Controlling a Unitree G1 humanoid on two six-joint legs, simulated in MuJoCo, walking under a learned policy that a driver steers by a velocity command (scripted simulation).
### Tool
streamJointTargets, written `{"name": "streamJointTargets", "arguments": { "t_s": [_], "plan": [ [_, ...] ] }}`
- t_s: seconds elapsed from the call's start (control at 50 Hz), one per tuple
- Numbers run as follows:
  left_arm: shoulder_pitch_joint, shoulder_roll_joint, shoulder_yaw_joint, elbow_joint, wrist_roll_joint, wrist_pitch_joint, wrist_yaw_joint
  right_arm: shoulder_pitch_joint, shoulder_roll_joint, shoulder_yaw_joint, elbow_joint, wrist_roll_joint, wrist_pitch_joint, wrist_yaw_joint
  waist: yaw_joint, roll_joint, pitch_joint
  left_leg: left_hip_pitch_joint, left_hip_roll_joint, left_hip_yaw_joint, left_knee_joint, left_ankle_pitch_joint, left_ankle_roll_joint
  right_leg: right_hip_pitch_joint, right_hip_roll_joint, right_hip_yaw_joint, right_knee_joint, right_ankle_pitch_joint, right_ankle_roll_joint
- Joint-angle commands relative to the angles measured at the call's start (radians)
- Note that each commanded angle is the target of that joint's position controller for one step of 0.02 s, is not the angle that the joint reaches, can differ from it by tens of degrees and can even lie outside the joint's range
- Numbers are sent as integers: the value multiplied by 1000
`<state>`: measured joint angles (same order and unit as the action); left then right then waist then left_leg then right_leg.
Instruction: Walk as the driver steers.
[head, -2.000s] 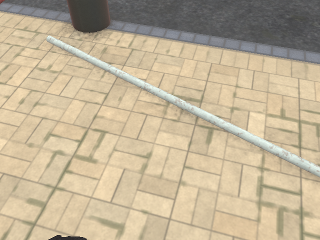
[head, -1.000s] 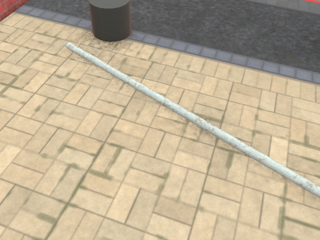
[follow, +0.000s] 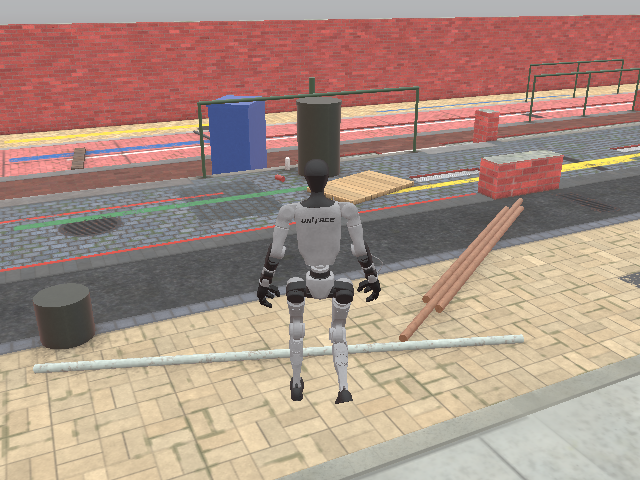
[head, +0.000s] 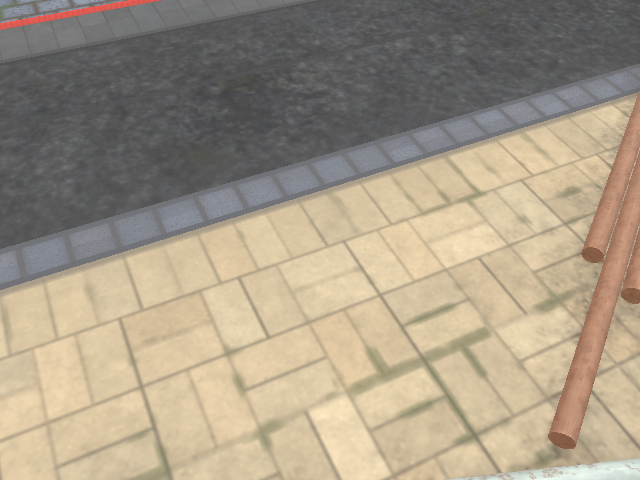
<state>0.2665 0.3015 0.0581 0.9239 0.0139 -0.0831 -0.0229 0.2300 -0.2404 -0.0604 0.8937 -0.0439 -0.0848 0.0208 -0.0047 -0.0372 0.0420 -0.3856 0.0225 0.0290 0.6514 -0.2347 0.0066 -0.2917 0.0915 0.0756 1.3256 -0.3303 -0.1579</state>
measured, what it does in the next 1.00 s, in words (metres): walks ahead, turning left: right foot 0.05 m higher, then left foot 0.05 m lower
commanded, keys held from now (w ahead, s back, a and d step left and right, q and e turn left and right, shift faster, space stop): w+shift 0.18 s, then w+q+shift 0.56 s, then q+shift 0.24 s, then e+shift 0.02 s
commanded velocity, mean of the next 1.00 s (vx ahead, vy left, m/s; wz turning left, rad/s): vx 0.89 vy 0.00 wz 0.53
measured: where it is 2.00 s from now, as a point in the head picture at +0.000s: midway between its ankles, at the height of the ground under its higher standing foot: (273, 281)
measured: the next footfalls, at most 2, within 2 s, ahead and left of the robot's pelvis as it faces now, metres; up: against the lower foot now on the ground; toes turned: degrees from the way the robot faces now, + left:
right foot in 0.26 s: +0.47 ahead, -0.14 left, +0.05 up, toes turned -4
left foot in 0.70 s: +0.70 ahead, +0.12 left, +0.00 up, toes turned +17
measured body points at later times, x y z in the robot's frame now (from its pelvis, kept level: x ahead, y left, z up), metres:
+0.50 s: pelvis +0.41 +0.00 +0.07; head +0.48 +0.02 +0.51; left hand +0.54 +0.24 -0.07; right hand +0.47 -0.27 -0.07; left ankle +0.35 +0.11 -0.60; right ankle +0.43 -0.13 -0.67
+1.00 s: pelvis +0.79 +0.08 +0.00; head +0.82 +0.11 +0.45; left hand +0.95 +0.40 -0.03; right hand +0.91 -0.16 -0.13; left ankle +0.66 +0.11 -0.72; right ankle +1.02 +0.06 -0.71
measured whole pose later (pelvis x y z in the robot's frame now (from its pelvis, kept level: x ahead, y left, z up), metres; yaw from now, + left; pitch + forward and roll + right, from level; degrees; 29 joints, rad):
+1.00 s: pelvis +0.79 +0.08 +0.00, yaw +34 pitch +1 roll -1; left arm -0.15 0.19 0.01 0.64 -0.02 -0.11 0.01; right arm 0.43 -0.20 -0.08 0.86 0.03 -0.03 -0.05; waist -0.11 -0.01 0.04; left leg -0.18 -0.17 -0.25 0.69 -0.47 0.09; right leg -0.55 0.04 0.13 0.50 0.05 0.05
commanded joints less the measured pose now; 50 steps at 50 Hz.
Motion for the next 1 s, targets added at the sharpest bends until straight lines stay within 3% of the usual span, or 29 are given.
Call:
{"name": "streamJointTargets", "arguments": {
  "t_s": [0.02, 0.1, 0.24, 0.26, 0.28, 0.3, 0.32, 0.36, 0.38, 0.4, 0.42, 0.48, 0.52, 0.56, 0.62, 0.66, 0.68, 0.7, 0.72, 0.74, 0.76, 0.78, 0.8, 0.84, 0.86, 0.88, 0.92, 0.96, 1.0],
  "plan": [
    [-52, -7, -14, -110, 24, 4, -20, 145, -76, -15, 39, 2, -13, -8, -4, 103, 11, 274, 215, -442, -427, -337, 132, -417, -113, 72, 24, 84, 7],
    [-185, 1, -30, -177, 23, 24, -31, 162, -102, -17, 66, 29, -46, -10, 19, 92, 65, 209, 172, -252, -560, -148, 145, -460, -139, 20, -179, 184, 65],
    [-471, -1, -60, -278, 18, 11, -45, 309, -94, -12, 97, 50, -49, -13, -65, 22, 115, 350, 141, -82, -694, 369, 170, -327, -155, -166, -699, 430, 75],
    [-440, 4, -58, -278, 18, 16, -43, 307, -159, -18, 95, 45, -45, -7, -42, 53, 65, 349, 180, -88, -663, 572, 184, -231, -90, -236, -682, 243, 68],
    [-418, 2, -58, -277, 21, 10, -32, 293, -170, -21, 100, 36, -44, -12, -13, 100, 51, 411, 179, -70, -555, 837, 161, -181, -90, -179, -717, 260, 53],
    [-409, 10, -56, -274, 29, -7, -22, 433, -67, 14, 140, 44, -32, -13, -55, 24, -90, 425, 128, -42, -334, 1117, 126, -26, -38, -229, -656, 210, 32],
    [-313, -14, -51, -253, 34, -24, -19, 456, -94, 21, 166, 41, -20, -28, -5, 91, -201, 335, 136, -62, -109, 1158, 97, 200, -30, -172, -687, 154, 29],
    [-26, 60, -6, -136, 38, -28, -17, 294, -168, 4, 104, 82, -20, -27, 128, 36, -389, -82, 82, -81, 311, 724, 49, 776, -169, -5, -847, 325, 31],
    [57, 97, 9, -80, 56, -23, -9, 187, -125, 11, 50, 95, -27, -24, 150, -82, -400, -355, 36, -103, 516, 40, 55, 938, -344, 188, -937, 341, 7],
    [101, 92, 16, -59, 76, -17, 3, 84, -113, 10, 16, 108, -23, -35, 174, -57, -383, -456, 74, -133, 584, -122, 75, 948, -460, 214, -922, 465, -1],
    [83, 68, 14, -49, 76, -18, 14, 23, -118, -1, -3, 104, -14, -37, 167, 12, -322, -481, 101, -128, 569, -140, 93, 863, -454, 175, -948, 455, 4],
    [-57, 14, 11, -25, 53, -43, 38, -11, -64, -23, -44, 54, 39, -9, 31, 27, -147, -367, 143, -128, 446, -150, 110, 492, -421, 45, -1043, 254, 55],
    [-218, 24, 17, -29, 20, -73, 38, 17, -19, -24, -92, 25, 75, 22, -113, -48, -71, -218, 117, -36, 330, 40, 96, 251, -364, -80, -1131, 153, 78],
    [-411, 34, 30, -60, 13, -91, 26, 211, -72, -45, -66, 17, 113, 50, -275, -109, -76, 94, 76, 86, 272, 202, 106, 26, -274, -230, -1121, 44, 86],
    [-427, 61, 43, -49, 6, -110, 19, 308, -97, -52, -38, 31, 141, 51, -334, -78, -48, 343, 71, 106, 206, 359, 114, -82, -272, -303, -1021, 121, 102],
    [-458, 83, 44, -53, 19, -82, 21, 478, -133, -73, 33, 20, 151, 32, -408, -4, -62, 446, 80, 64, 107, 269, 162, -58, -276, -306, -648, 287, 114],
    [-513, 72, 37, -84, 25, -53, 23, 557, -171, -93, 78, 16, 145, 24, -463, 149, -10, 492, 52, 47, -8, 211, 226, -153, -204, -303, -276, 151, 131],
    [-509, -5, 4, -121, 28, -17, 15, 522, -149, -82, 108, 29, 132, 19, -402, 355, 127, 371, -19, 31, -69, 102, 263, -284, -109, -302, 123, -234, 130],
    [-376, -96, -32, -183, 20, 2, 3, 416, -95, -26, 83, 53, 107, 17, -182, 418, 188, 245, -60, -147, 26, 313, 257, -416, -91, -198, 323, -293, 110],
    [-172, -179, -68, -261, 44, -12, -12, 264, -109, 0, 15, 66, 75, -1, 52, 503, 95, 256, 36, -650, -161, 145, 343, -563, -65, -91, 276, -238, 148],
    [-110, -112, -62, -263, 71, -39, -9, 189, -261, -51, -51, 26, 63, -19, 62, 485, 40, 303, 247, -1104, -482, -349, 438, -705, -73, -41, 319, -275, 174],
    [-213, 34, -32, -232, 79, -42, -5, 79, -255, -60, -111, 5, 49, -32, 46, 157, 79, 140, 261, -1120, -533, -405, 408, -605, -129, 12, 227, -139, 204],
    [-224, 71, -21, -232, 70, -33, 5, 47, -326, -74, -116, 2, 34, -37, 67, 107, 108, 46, 262, -1071, -451, -153, 411, -560, -142, 23, 151, -88, 225],
    [-355, 102, -20, -265, 38, -5, 24, 166, -297, -73, -67, 18, 13, -41, -4, -44, 102, 32, 206, -795, -305, 309, 382, -493, -172, 32, -59, -62, 238],
    [-378, 78, -29, -279, 18, 4, 27, 176, -260, -67, -57, 26, 16, -41, -8, -36, 80, 7, 140, -657, -294, 425, 343, -398, -163, 5, -203, -46, 239],
    [-518, 57, -17, -333, -65, -38, 38, 133, -140, -41, -95, 77, -9, -67, -29, -10, 39, -22, 87, -625, -232, 346, 293, -323, -111, 70, -420, -38, 223],
    [-497, 8, -19, -346, -49, -55, 36, 94, -176, -56, -98, 82, 6, -80, -16, 64, -51, -4, -24, -487, -219, 402, 206, -135, 8, -36, -718, 191, 212],
    [-361, 32, 12, -319, -44, -44, 39, 96, -189, -71, -113, 81, 34, -87, 21, 67, -161, 46, -82, -451, -107, 436, 121, 72, 60, -71, -864, 436, 216],
    [-118, 40, 33, -264, -25, -22, 48, 53, -120, -61, -152, 77, 42, -89, 123, 63, -299, 3, -175, -329, 175, 381, 7, 379, -23, -31, -894, 640, 184]
  ]
}}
